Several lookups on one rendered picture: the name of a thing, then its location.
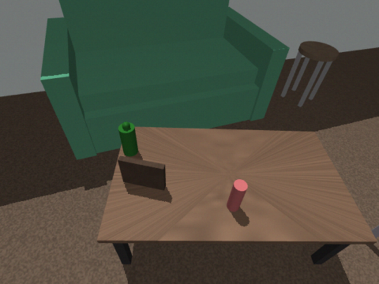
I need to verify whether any stool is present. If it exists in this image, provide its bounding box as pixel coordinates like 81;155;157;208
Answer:
281;41;339;107

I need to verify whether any sofa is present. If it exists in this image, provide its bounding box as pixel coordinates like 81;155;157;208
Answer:
40;0;290;160

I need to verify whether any coffee table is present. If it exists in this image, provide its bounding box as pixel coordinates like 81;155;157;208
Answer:
97;127;378;264

